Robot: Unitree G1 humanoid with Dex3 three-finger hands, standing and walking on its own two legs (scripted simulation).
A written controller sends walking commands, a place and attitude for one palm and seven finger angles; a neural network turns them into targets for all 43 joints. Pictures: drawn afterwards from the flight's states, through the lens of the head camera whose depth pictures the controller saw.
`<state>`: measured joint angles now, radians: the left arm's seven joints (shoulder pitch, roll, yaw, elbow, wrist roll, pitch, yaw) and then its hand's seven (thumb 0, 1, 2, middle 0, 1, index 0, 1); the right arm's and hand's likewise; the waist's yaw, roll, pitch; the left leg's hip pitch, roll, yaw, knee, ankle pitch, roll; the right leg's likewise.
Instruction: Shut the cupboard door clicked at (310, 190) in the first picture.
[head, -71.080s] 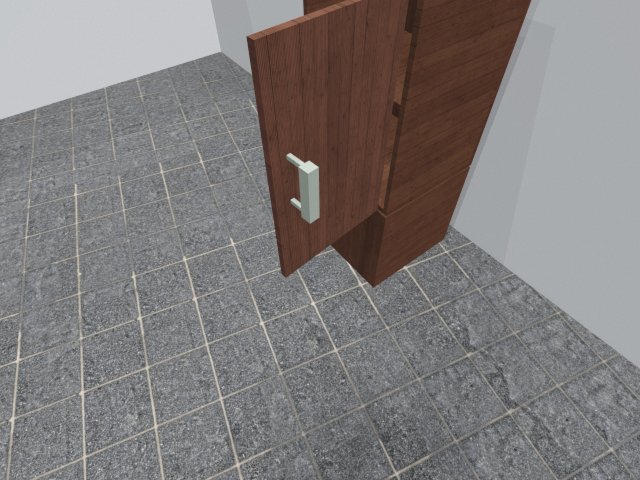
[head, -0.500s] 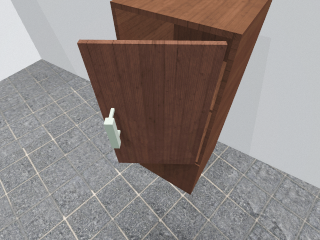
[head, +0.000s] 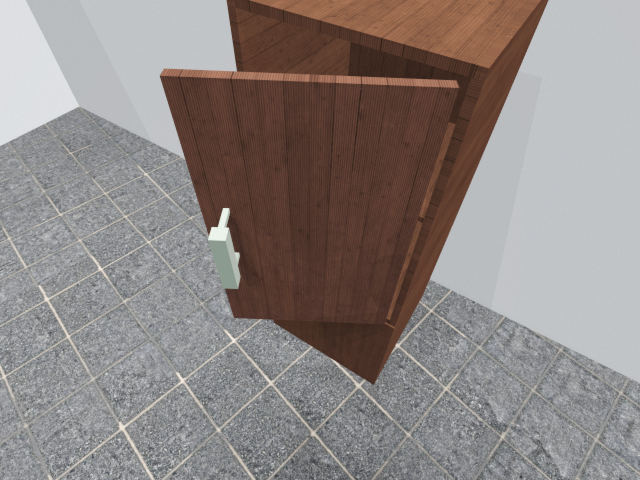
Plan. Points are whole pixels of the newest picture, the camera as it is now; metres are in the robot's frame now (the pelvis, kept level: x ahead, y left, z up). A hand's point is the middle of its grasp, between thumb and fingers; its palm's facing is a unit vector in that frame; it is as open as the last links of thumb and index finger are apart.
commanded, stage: look again from close up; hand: left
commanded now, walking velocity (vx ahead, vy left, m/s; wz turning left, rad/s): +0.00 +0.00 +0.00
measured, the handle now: (228, 248) +0.47 +0.19 -0.04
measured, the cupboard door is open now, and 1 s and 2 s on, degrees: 31 31 31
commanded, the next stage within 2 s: raise the hand and make a fist in 0.46 s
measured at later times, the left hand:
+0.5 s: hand out of the picture +0.04 +0.18 -0.18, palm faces +0.00 -0.98 -0.21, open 7.3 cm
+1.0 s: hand out of the picture +0.13 +0.17 -0.10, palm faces +0.12 -0.99 +0.02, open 6.1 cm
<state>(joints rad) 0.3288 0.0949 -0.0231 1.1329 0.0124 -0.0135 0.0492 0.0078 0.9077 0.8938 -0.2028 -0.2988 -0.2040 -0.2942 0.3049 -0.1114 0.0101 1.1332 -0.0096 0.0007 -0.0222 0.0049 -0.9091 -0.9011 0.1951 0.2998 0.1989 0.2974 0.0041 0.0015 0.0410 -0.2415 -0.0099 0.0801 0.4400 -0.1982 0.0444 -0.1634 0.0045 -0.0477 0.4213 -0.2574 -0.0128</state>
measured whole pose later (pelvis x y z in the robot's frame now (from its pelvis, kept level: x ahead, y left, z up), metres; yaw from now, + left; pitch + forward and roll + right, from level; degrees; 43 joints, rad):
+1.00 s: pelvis -0.02 -0.03 -0.10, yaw +3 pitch +14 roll +0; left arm 0.47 0.19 0.18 0.23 -0.28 -0.54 -0.36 0.01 0.90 0.89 -0.44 -0.55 -0.44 -0.55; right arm 0.14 -0.28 -0.07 0.52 0.01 -0.27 0.00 0.01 -0.91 -0.90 0.20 0.30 0.20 0.30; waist 0.04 -0.05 -0.15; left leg -0.95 0.01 0.01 1.18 -0.48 0.00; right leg -0.87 0.01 -0.09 1.20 -0.58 -0.07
